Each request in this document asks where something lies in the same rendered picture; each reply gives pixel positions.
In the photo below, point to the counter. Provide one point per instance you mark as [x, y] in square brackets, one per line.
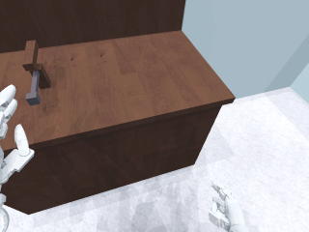
[125, 96]

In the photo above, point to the robot right hand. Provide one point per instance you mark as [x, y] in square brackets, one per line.
[230, 212]

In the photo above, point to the robot left forearm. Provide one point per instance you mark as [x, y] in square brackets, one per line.
[4, 216]

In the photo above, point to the tap lever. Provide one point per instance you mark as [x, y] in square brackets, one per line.
[33, 97]

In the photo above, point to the robot left hand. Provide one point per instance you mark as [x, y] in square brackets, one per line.
[17, 159]

